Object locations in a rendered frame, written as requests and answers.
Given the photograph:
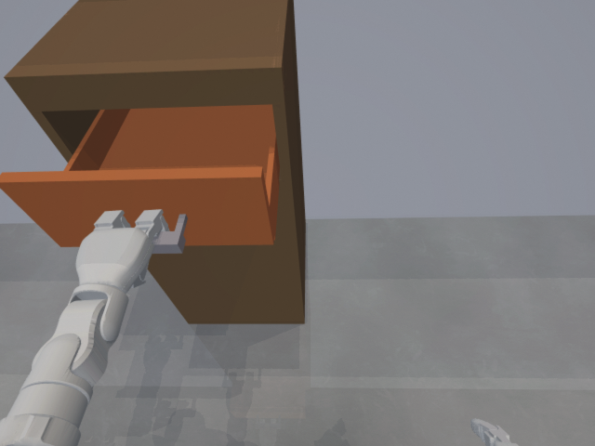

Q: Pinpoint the robot right hand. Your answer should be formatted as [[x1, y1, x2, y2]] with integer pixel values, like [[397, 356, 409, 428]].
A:
[[470, 418, 519, 446]]

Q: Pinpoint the drawer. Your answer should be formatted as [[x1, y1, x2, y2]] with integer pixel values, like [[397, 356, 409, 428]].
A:
[[0, 104, 280, 247]]

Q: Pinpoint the handle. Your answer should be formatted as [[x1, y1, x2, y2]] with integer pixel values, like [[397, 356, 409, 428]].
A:
[[152, 214, 188, 254]]

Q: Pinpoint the robot left forearm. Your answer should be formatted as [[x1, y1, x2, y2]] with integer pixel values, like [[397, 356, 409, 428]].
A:
[[0, 283, 128, 446]]

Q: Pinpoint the cabinet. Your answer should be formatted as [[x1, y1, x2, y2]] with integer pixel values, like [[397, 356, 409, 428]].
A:
[[4, 0, 306, 324]]

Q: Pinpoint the robot left hand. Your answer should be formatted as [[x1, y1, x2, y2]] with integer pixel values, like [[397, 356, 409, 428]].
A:
[[75, 209, 170, 294]]

